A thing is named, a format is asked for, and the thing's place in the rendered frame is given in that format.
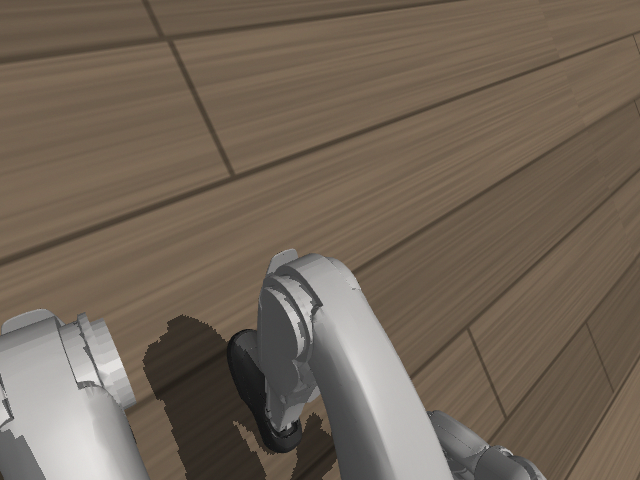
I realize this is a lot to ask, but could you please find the right robot hand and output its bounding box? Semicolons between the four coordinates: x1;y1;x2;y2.
426;410;491;480

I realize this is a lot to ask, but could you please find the right robot arm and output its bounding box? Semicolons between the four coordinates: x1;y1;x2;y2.
474;445;547;480

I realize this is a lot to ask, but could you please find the right robot foot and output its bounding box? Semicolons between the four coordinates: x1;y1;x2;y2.
227;329;302;453

